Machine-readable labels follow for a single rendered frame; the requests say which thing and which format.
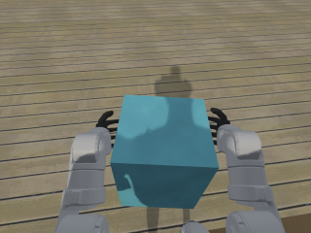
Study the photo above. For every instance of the carton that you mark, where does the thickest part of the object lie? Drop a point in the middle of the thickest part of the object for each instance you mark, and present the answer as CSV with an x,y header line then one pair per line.
x,y
164,154

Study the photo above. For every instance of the left robot upper arm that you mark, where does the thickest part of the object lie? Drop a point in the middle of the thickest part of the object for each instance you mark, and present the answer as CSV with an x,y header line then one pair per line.
x,y
84,223

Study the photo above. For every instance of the robot right thigh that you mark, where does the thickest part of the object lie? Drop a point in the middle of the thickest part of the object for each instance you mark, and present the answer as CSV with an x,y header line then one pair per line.
x,y
193,227

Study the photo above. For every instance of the right robot upper arm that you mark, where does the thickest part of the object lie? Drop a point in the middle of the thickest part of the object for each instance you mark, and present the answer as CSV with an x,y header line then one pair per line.
x,y
252,222

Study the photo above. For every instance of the right robot hand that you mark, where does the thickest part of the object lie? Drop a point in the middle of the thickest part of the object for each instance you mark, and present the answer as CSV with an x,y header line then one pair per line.
x,y
220,120

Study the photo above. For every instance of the robot right forearm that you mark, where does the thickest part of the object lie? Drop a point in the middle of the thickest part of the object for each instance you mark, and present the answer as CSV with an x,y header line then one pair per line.
x,y
247,178

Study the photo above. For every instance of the robot left forearm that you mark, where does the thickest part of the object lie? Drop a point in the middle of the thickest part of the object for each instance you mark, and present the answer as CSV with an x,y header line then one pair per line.
x,y
85,184

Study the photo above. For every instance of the left robot hand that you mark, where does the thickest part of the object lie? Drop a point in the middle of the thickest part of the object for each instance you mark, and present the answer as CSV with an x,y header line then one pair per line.
x,y
102,122

